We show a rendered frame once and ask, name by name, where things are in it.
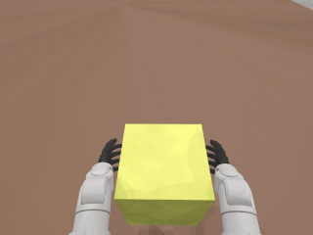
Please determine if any left robot forearm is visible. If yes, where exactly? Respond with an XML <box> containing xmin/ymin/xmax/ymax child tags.
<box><xmin>68</xmin><ymin>162</ymin><xmax>114</xmax><ymax>235</ymax></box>

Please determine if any carton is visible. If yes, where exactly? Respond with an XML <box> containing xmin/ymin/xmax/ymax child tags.
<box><xmin>113</xmin><ymin>123</ymin><xmax>215</xmax><ymax>226</ymax></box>

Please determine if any right robot hand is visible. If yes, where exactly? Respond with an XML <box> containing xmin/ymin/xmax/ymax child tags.
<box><xmin>205</xmin><ymin>139</ymin><xmax>230</xmax><ymax>174</ymax></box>

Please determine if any left robot hand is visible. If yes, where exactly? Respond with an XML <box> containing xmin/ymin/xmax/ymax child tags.
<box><xmin>98</xmin><ymin>138</ymin><xmax>122</xmax><ymax>172</ymax></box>

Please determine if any right robot forearm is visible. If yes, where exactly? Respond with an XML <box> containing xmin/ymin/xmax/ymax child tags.
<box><xmin>214</xmin><ymin>164</ymin><xmax>262</xmax><ymax>235</ymax></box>

